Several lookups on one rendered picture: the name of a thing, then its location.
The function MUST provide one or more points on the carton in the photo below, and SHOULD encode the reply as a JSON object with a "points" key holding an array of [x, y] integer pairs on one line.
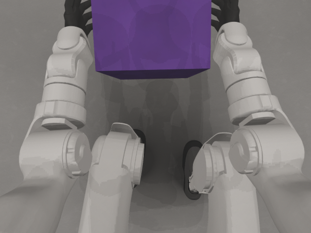
{"points": [[151, 39]]}

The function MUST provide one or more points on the right robot hand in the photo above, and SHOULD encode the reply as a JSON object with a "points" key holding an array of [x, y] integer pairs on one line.
{"points": [[229, 12]]}

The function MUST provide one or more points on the left robot hand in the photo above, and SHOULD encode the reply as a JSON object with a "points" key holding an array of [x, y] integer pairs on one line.
{"points": [[74, 16]]}

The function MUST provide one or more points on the left robot upper arm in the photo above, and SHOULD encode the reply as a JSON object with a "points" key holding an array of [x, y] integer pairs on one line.
{"points": [[51, 162]]}

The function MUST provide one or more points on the right robot upper arm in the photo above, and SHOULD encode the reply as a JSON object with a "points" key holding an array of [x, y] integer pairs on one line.
{"points": [[271, 156]]}

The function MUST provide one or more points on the right robot foot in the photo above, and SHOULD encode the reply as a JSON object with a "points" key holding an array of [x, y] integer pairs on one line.
{"points": [[189, 153]]}

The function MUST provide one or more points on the right robot forearm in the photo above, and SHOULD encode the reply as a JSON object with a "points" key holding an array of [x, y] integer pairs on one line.
{"points": [[249, 96]]}

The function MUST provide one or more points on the left robot forearm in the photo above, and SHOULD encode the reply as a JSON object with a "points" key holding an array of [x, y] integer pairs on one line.
{"points": [[62, 105]]}

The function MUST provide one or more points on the robot right thigh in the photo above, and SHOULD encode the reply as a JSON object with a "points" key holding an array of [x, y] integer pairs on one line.
{"points": [[232, 199]]}

